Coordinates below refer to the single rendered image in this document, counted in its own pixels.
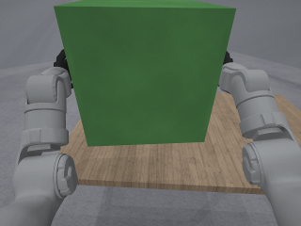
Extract robot left forearm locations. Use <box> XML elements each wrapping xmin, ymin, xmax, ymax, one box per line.
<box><xmin>12</xmin><ymin>67</ymin><xmax>71</xmax><ymax>197</ymax></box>

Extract robot right upper arm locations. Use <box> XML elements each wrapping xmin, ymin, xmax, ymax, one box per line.
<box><xmin>242</xmin><ymin>137</ymin><xmax>301</xmax><ymax>226</ymax></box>

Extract carton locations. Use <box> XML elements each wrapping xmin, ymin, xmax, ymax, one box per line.
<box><xmin>54</xmin><ymin>0</ymin><xmax>236</xmax><ymax>147</ymax></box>

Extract robot left hand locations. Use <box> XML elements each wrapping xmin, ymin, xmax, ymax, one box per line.
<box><xmin>54</xmin><ymin>49</ymin><xmax>73</xmax><ymax>89</ymax></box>

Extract table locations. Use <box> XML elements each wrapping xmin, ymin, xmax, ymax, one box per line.
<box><xmin>58</xmin><ymin>92</ymin><xmax>301</xmax><ymax>195</ymax></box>

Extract robot right forearm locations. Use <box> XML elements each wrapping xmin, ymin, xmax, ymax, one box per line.
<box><xmin>218</xmin><ymin>62</ymin><xmax>301</xmax><ymax>152</ymax></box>

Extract robot left upper arm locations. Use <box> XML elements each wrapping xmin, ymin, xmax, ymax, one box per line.
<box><xmin>0</xmin><ymin>153</ymin><xmax>78</xmax><ymax>226</ymax></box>

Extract robot right hand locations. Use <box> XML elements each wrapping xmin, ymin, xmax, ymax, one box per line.
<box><xmin>218</xmin><ymin>51</ymin><xmax>233</xmax><ymax>86</ymax></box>

